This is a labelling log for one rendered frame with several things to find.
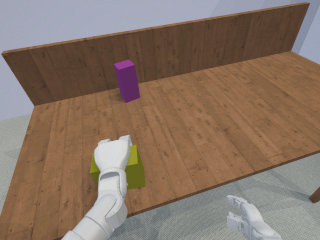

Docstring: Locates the sponge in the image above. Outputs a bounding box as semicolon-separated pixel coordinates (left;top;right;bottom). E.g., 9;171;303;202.
90;145;146;190

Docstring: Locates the right robot hand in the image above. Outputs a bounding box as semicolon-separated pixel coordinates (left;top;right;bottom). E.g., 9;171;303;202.
226;195;264;240

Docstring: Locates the robot left forearm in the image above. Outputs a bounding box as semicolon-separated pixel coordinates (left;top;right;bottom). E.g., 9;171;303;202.
61;168;128;240

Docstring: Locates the robot right forearm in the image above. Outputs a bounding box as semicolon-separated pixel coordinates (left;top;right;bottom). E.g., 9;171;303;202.
249;220;282;240

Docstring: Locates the table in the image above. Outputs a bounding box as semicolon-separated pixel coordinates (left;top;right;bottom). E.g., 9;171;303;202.
0;2;320;240

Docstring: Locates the left robot hand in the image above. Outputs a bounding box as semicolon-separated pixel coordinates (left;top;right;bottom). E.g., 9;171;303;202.
94;135;133;186

